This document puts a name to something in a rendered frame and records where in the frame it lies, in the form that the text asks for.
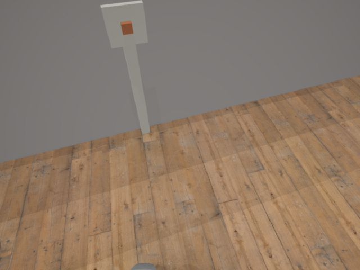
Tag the button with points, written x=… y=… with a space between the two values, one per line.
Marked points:
x=126 y=27

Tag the panel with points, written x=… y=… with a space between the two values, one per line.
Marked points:
x=132 y=11

